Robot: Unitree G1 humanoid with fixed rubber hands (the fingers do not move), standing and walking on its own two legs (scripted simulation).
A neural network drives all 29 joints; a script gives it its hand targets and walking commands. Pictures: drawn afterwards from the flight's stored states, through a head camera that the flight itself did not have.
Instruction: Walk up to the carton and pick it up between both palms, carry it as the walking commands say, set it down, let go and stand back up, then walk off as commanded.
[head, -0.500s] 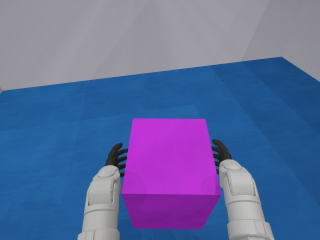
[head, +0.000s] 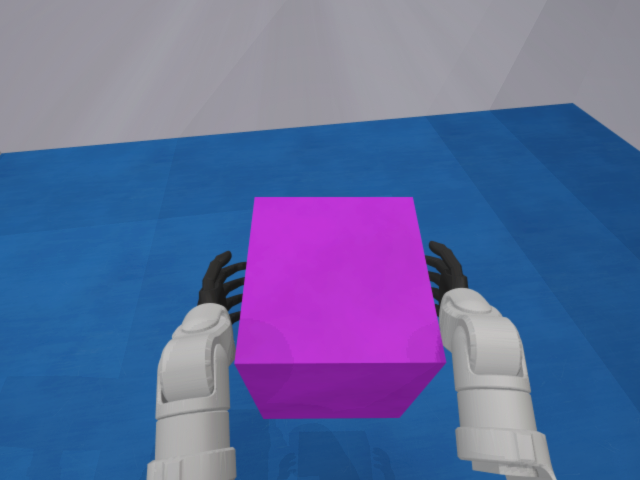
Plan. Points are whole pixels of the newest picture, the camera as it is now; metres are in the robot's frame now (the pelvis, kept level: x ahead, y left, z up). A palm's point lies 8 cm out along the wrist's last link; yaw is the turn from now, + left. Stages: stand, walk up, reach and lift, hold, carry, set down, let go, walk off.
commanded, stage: carry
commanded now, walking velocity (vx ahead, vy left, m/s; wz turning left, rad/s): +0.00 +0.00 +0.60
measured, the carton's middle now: (332, 315) +0.33 +0.00 +0.03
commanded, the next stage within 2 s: none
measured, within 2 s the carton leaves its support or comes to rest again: neither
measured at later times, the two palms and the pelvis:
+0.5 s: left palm (147, 331) +0.27 +0.21 +0.11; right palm (396, 293) +0.31 -0.08 +0.10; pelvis -0.03 +0.02 +0.00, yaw +6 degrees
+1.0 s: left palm (139, 344) +0.24 +0.21 +0.12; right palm (406, 303) +0.28 -0.08 +0.12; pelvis -0.05 +0.03 +0.01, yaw +5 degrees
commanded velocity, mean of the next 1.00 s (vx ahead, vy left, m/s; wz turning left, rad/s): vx -0.01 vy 0.00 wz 0.08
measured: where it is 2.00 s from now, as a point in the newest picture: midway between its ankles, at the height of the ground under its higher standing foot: outside the picture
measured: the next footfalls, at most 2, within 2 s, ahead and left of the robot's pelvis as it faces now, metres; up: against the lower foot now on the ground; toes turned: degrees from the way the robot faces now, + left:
right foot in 0.44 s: +0.03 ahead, -0.09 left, +0.00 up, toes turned +2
right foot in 1.90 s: -0.17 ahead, -0.03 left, +0.00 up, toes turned -5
